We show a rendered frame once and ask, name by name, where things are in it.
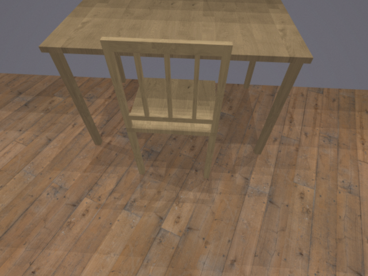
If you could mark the chair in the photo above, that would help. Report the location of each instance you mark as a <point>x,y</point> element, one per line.
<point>165,105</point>

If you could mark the table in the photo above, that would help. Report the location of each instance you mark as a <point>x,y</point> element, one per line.
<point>260,31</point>

